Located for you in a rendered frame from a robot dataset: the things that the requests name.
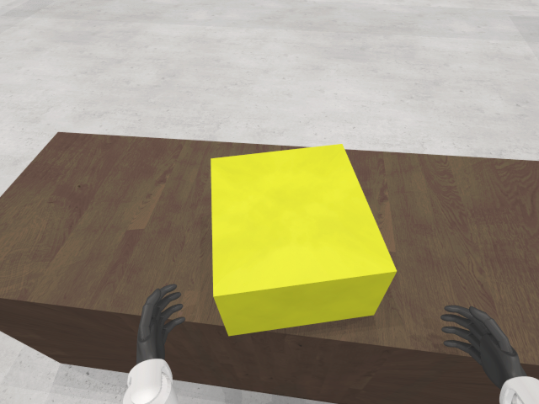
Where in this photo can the robot left forearm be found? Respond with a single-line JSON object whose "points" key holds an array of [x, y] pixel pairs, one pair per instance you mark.
{"points": [[150, 382]]}

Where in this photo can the carton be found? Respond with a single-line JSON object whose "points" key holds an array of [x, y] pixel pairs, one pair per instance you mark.
{"points": [[294, 241]]}

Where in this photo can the robot right hand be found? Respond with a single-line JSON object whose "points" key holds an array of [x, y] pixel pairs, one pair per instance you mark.
{"points": [[489, 346]]}

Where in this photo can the pedestal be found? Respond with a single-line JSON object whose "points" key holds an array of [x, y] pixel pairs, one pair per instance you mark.
{"points": [[96, 223]]}

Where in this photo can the robot right forearm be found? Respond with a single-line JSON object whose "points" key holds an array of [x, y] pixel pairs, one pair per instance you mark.
{"points": [[520, 390]]}

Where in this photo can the robot left hand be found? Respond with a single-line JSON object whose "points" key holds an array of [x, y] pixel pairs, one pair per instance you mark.
{"points": [[152, 333]]}

